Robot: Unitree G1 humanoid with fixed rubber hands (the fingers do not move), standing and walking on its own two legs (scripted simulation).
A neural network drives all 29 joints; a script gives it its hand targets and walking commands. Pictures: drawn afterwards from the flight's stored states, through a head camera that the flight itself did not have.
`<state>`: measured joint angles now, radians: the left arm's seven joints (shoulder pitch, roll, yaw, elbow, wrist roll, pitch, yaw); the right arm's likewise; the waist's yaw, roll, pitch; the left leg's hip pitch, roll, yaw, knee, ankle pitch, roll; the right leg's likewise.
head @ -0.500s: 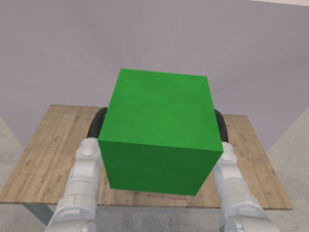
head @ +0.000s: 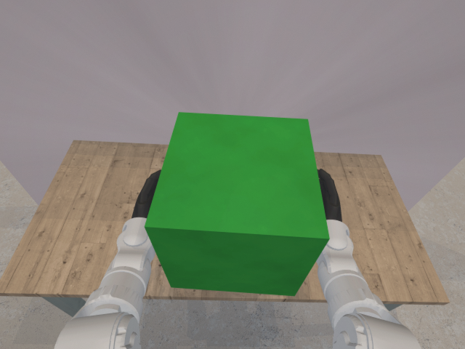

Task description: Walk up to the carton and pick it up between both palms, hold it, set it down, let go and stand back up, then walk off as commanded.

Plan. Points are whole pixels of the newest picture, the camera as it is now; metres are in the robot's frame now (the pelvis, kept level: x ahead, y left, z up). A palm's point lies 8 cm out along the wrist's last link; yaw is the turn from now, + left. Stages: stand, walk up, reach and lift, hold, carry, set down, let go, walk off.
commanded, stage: set down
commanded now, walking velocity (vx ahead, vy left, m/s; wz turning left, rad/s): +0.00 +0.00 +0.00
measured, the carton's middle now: (237, 205) +0.39 -0.01 +0.01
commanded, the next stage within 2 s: none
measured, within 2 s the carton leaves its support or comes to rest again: rests again in 1.48 s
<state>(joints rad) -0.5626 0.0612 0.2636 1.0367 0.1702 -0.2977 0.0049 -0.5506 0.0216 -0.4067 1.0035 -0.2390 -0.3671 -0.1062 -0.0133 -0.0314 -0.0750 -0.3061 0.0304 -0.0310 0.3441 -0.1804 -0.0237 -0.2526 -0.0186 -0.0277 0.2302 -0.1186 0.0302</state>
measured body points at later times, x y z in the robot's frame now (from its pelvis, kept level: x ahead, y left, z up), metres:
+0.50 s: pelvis +0.01 +0.01 -0.01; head +0.10 +0.02 +0.43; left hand +0.38 +0.17 -0.05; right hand +0.38 -0.17 -0.02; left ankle -0.01 +0.13 -0.75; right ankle -0.01 -0.14 -0.75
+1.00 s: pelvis -0.01 +0.01 -0.03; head +0.11 +0.01 +0.40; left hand +0.38 +0.16 -0.07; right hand +0.37 -0.18 -0.06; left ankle -0.01 +0.13 -0.75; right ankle -0.01 -0.14 -0.75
